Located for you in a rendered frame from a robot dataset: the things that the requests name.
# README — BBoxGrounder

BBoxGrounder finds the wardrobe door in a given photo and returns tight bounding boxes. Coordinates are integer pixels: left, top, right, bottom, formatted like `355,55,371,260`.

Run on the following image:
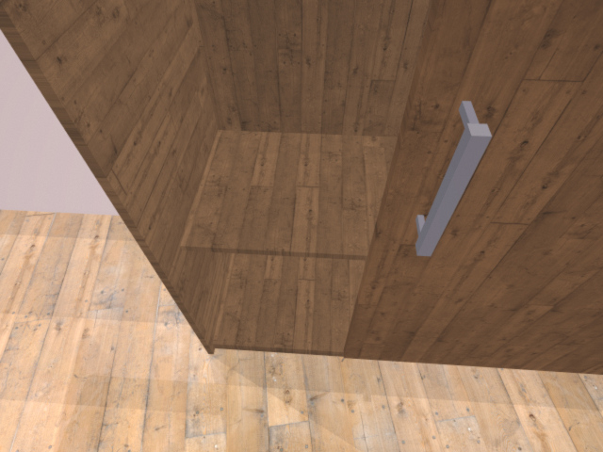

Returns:
344,0,603,375

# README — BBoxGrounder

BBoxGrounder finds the handle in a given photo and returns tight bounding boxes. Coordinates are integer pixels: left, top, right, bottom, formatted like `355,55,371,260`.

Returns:
416,101,492,256

